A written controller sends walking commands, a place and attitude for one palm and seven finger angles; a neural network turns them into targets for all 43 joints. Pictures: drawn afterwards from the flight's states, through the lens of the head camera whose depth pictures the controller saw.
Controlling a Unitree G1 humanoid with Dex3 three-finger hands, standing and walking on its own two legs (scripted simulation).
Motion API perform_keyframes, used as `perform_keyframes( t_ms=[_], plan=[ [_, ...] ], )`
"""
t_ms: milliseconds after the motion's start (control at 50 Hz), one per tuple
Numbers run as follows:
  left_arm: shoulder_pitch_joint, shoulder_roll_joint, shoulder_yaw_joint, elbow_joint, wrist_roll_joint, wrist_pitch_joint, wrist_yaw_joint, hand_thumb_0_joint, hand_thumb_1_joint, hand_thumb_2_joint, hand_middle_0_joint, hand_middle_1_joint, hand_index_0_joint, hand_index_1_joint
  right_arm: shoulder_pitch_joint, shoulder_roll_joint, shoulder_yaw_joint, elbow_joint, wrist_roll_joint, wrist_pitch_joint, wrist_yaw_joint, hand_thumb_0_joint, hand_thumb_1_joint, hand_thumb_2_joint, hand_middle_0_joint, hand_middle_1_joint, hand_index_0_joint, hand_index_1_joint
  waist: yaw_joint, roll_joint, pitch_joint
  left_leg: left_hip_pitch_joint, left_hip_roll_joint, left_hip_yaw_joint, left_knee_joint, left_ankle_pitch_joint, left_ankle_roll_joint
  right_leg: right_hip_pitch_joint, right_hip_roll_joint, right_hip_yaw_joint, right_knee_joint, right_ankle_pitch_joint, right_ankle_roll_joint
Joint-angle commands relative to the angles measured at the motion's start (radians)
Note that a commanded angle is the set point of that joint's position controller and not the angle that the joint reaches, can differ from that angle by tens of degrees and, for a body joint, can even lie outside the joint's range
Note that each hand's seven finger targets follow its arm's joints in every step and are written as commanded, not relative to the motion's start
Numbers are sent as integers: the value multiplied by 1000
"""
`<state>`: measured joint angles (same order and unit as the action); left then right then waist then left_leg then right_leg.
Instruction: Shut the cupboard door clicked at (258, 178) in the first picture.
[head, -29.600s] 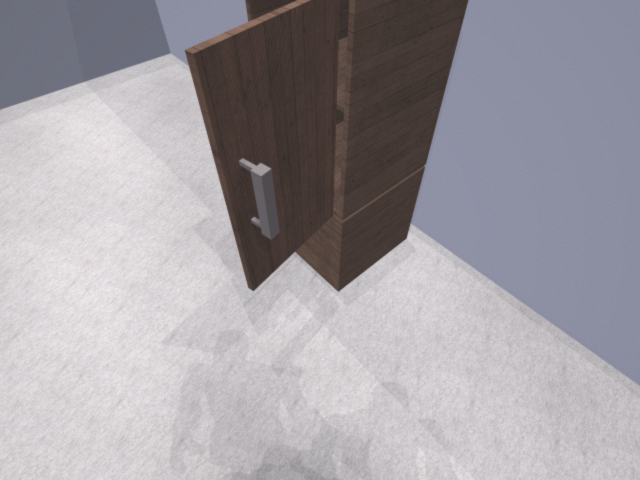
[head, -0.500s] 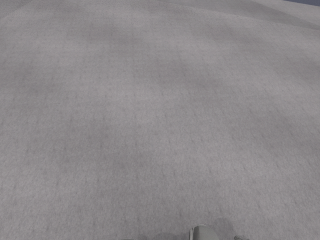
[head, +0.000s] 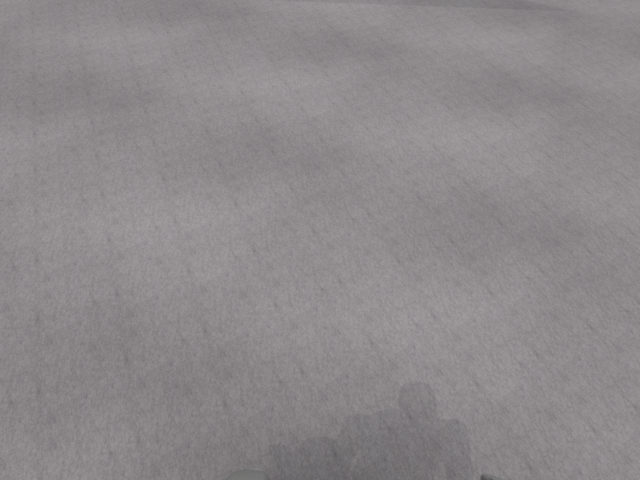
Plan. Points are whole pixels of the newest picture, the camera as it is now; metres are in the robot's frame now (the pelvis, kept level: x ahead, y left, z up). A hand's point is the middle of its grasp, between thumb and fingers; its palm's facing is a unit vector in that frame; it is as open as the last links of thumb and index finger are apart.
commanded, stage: turn to face it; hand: left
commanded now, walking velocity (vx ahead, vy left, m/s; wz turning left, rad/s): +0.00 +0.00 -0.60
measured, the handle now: out of the picture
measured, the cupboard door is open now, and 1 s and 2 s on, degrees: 69 69 69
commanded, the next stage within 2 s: none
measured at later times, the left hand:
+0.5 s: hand (232, 402) +0.23 +0.15 -0.15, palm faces -0.32 -0.91 -0.27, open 7.4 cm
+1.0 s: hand (260, 368) +0.29 +0.11 -0.16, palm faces -0.56 -0.80 -0.22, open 7.4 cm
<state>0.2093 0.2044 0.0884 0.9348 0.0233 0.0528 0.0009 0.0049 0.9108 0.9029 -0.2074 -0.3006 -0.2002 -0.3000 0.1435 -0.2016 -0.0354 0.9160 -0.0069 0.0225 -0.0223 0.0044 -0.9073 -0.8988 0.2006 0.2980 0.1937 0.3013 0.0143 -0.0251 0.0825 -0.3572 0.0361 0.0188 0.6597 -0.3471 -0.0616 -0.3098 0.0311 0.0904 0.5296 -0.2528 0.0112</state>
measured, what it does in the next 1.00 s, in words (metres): steps on the spot, turning right: left foot, then right foot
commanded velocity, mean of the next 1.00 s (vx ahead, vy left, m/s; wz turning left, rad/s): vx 0.00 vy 0.00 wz -0.60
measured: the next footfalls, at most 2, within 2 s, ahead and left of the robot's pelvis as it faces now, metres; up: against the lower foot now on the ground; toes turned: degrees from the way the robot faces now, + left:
left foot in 0.02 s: +0.06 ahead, +0.13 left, +0.00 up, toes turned +1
right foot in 0.42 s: +0.03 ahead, -0.13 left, +0.00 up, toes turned -21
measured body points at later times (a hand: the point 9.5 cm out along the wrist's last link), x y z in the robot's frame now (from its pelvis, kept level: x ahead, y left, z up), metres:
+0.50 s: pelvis +0.04 -0.01 -0.01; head +0.08 -0.04 +0.44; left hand +0.25 +0.19 -0.13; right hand -0.01 -0.28 -0.16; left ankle +0.02 +0.13 -0.68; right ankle +0.00 -0.12 -0.73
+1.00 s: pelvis +0.08 +0.00 +0.01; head +0.13 -0.03 +0.45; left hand +0.32 +0.16 -0.14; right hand -0.02 -0.24 -0.13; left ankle +0.13 +0.11 -0.73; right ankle -0.02 -0.10 -0.69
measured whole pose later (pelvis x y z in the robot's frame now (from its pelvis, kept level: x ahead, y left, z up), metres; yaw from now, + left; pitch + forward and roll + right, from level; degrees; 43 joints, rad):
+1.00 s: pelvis +0.08 +0.00 +0.01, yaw -36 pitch +2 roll -2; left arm 0.14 0.26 0.09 0.87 0.02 0.09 -0.04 0.01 0.91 0.90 -0.20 -0.30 -0.19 -0.30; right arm 0.22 -0.21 -0.01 0.88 -0.03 0.01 -0.01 0.00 -0.90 -0.90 0.21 0.30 0.20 0.30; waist 0.00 0.01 0.10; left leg -0.24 0.16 0.19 0.53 -0.30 -0.03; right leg -0.40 -0.02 -0.07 0.86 -0.47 0.04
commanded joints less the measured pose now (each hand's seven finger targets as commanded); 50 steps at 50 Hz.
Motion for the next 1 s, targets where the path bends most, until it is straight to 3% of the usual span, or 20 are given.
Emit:
perform_keyframes(
  t_ms=[0,20,40,100,280,340,360,380,400,440,500,600,660,680,700,720,760,820,900,980],
  plan=[
    [-34,84,18,-139,-18,-15,-9,0,900,900,-200,-300,-200,-300,167,-261,-52,-58,-24,-35,-18,0,-900,-900,200,300,200,300,-59,342,-165,328,382,-362,-378,319,166,-255,36,-44,276,-294,9],
    [-65,119,20,-149,-7,-15,-13,0,900,900,-200,-300,-200,-300,172,-263,-53,-65,-28,-31,-22,0,-900,-900,200,300,200,300,-75,261,-148,273,447,-390,-370,385,241,-255,3,-49,458,-377,16],
    [-88,120,26,-140,-1,-13,-17,0,900,900,-200,-300,-200,-300,154,-250,-48,-65,-33,-35,-24,0,-900,-900,200,300,200,300,-62,230,-129,259,418,-355,-350,523,249,-272,-17,-41,568,-347,24],
    [-70,108,19,-127,-8,-3,-32,0,900,900,-200,-300,-200,-300,78,-205,-33,-95,-30,-31,-25,0,-900,-900,200,300,200,300,-19,181,-102,271,318,-106,-286,710,208,-260,-58,-86,595,-249,44],
    [-150,103,2,-176,-2,1,-44,0,900,900,-200,-300,-200,-300,132,-230,-51,-64,-27,-20,-8,0,-900,-900,200,300,200,300,-56,238,-107,297,323,53,-233,677,175,-101,-40,-188,250,-168,20],
    [-61,126,7,-157,-2,-9,-41,0,900,900,-200,-300,-200,-300,91,-248,-59,-72,-20,-15,-2,0,-900,-900,200,300,200,300,0,199,-133,223,301,112,-104,572,112,90,-25,-204,7,18,-7],
    [24,176,16,-133,2,-19,-35,0,900,900,-200,-300,-200,-300,82,-236,-60,-82,-11,-15,4,0,-900,-900,200,300,200,300,42,96,-171,117,254,156,42,457,63,259,-78,-134,-104,169,-35],
    [95,293,38,-115,12,-34,-19,0,900,900,-200,-300,-200,-300,70,-146,-40,-123,-3,-13,11,0,-900,-900,200,300,200,300,73,-236,-199,-177,97,219,300,-102,-6,465,-342,213,-157,515,-140],
    [137,327,39,-97,-8,-33,-6,0,900,900,-200,-300,-200,-300,29,-159,-32,-147,-4,-1,-2,0,-900,-900,200,300,200,300,87,-222,-188,-251,48,80,464,-334,-18,391,-450,293,-140,764,-243],
    [39,286,36,-126,-6,-27,10,0,900,900,-200,-300,-200,-300,-10,-162,-34,-143,-3,7,-12,0,-900,-900,200,300,200,300,49,-240,-119,-311,73,-31,573,-239,-15,265,-383,312,-185,488,-258],
    [-99,228,21,-168,1,-26,12,0,900,900,-200,-300,-200,-300,59,-151,-29,-101,-9,6,2,0,-900,-900,200,300,200,300,-29,-135,-150,-172,78,-4,437,-104,-30,164,-271,117,-154,413,-196],
    [-72,246,34,-150,7,-22,0,0,900,900,-200,-300,-200,-300,74,-124,-26,-111,-3,-2,3,0,-900,-900,200,300,200,300,-19,-140,-141,-54,16,36,132,-69,-23,112,-242,174,-132,346,-188],
    [-103,228,33,-152,-5,-12,-4,0,900,900,-200,-300,-200,-300,152,-139,-28,-90,-2,-16,-5,0,-900,-900,200,300,200,300,-59,-128,-144,134,-6,46,-135,108,-14,13,-188,180,-60,269,-117],
    [-103,183,26,-160,-10,-8,-6,0,900,900,-200,-300,-200,-300,192,-178,-34,-84,-6,-27,-7,0,-900,-900,200,300,200,300,-76,-6,-169,224,78,-55,-285,132,14,-62,-119,131,34,136,-67],
    [-58,119,14,-177,-20,-1,-16,0,900,900,-200,-300,-200,-300,204,-287,-52,-89,-25,-33,-10,0,-900,-900,200,300,200,300,-64,295,-173,317,322,-308,-357,209,116,-230,25,-3,246,-185,-5],
    [-66,128,12,-194,-14,-8,-21,0,900,900,-200,-300,-200,-300,211,-317,-54,-110,-26,-29,-15,0,-900,-900,200,300,200,300,-74,309,-170,254,463,-398,-382,262,217,-243,10,-65,458,-394,10],
    [-91,145,25,-167,-2,-6,-29,0,900,900,-200,-300,-200,-300,148,-260,-41,-115,-31,-36,-20,0,-900,-900,200,300,200,300,-45,250,-124,204,395,-288,-354,424,218,-259,-39,-41,651,-314,25],
    [-89,113,16,-154,-9,4,-45,0,900,900,-200,-300,-200,-300,100,-221,-32,-123,-30,-31,-22,0,-900,-900,200,300,200,300,-29,192,-116,249,316,-67,-295,577,192,-237,-63,-102,586,-245,43],
    [-124,91,8,-164,-8,7,-49,0,900,900,-200,-300,-200,-300,143,-230,-44,-92,-27,-24,-16,0,-900,-900,200,300,200,300,-56,225,-136,294,319,28,-263,612,185,-166,-57,-156,396,-220,38],
    [-107,100,4,-165,-4,-6,-47,0,900,900,-200,-300,-200,-300,130,-247,-59,-83,-24,-15,-4,0,-900,-900,200,300,200,300,-53,237,-140,270,329,78,-191,567,156,-35,-25,-210,156,-146,17]
  ],
)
